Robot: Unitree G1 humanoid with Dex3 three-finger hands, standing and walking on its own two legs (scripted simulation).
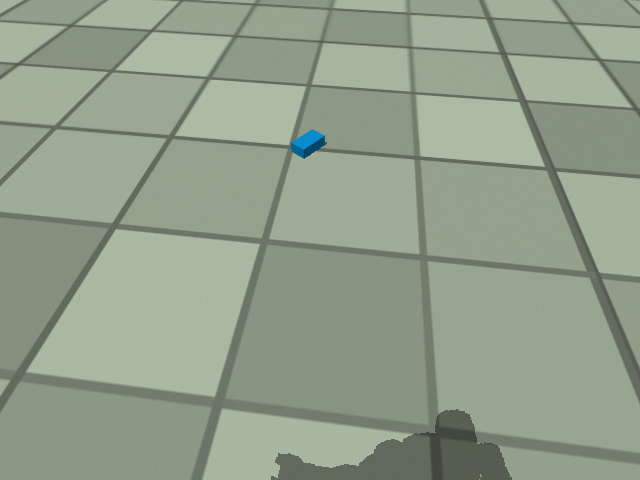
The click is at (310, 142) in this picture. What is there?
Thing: lying carton
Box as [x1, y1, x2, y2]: [291, 129, 324, 158]
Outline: 324,136 312,129 291,142 291,151 303,158 324,144
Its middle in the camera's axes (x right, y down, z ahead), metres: -0.07 -0.52 +2.04
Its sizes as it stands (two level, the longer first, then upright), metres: 0.165 0.090 0.057
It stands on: the floor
